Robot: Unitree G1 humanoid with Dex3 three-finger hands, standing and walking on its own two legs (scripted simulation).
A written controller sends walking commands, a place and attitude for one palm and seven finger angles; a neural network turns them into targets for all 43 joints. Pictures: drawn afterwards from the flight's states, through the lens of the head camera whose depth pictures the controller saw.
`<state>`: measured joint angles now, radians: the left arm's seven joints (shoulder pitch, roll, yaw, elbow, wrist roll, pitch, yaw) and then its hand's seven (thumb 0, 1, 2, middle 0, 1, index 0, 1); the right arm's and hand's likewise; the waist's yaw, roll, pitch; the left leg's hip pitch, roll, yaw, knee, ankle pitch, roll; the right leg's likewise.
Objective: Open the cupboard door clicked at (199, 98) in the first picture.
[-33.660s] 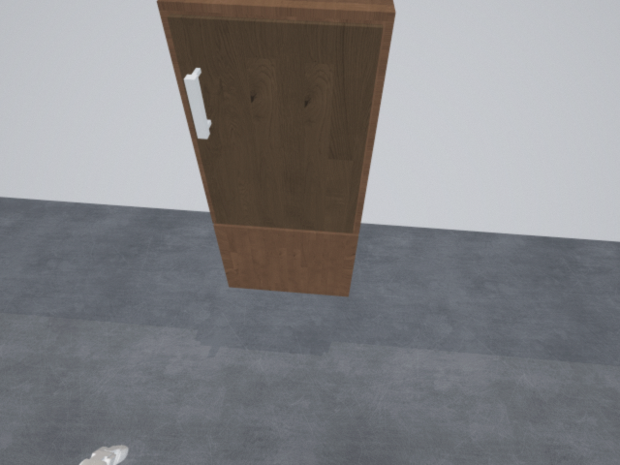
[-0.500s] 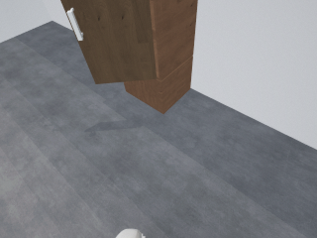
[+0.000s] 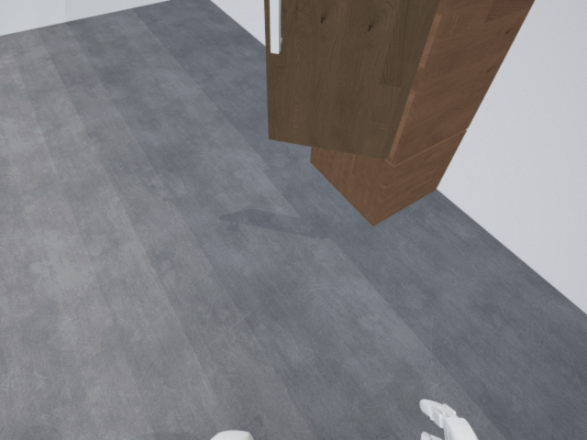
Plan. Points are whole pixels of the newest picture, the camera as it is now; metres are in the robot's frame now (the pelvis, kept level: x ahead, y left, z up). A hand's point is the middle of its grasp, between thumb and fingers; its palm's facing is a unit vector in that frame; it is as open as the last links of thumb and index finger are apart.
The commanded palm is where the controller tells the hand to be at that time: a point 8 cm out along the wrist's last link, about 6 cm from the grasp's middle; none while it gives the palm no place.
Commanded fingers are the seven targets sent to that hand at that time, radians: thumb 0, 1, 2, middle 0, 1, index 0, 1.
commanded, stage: take the last steps up to it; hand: left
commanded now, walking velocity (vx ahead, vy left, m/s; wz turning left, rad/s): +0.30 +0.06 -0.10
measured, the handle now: (277, 20) +1.04 +0.21 +0.05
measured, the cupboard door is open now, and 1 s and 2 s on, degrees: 44 44 44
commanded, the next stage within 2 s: come to a stop and stand still in 1.02 s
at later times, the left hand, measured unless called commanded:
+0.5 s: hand (223, 300) +0.34 +0.19 -0.15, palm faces -0.16 -0.97 -0.21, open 7.3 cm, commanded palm none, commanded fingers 0.00 0.90 0.90 -0.20 -0.30 -0.20 -0.30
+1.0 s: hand (217, 332) +0.29 +0.18 -0.17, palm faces +0.03 -0.99 -0.15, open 7.3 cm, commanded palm none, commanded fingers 0.00 0.90 0.90 -0.20 -0.30 -0.20 -0.30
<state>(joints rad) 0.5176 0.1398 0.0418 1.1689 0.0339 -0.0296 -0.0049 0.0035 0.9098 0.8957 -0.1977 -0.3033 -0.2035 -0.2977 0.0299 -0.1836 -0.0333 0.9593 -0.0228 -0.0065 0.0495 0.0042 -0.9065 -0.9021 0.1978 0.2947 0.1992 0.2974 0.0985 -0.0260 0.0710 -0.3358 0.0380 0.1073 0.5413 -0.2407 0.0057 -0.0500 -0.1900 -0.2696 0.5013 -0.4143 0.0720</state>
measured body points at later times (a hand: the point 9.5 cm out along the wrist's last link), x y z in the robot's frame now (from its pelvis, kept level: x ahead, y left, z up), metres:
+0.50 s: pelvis +0.17 +0.03 +0.00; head +0.21 +0.01 +0.45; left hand +0.35 +0.24 -0.13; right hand +0.02 -0.16 -0.15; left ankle +0.04 +0.11 -0.73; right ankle +0.24 -0.07 -0.72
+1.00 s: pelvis +0.37 +0.02 +0.00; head +0.40 +0.03 +0.45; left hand +0.29 +0.24 -0.15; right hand +0.45 -0.23 -0.14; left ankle +0.45 +0.13 -0.72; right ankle +0.24 -0.06 -0.73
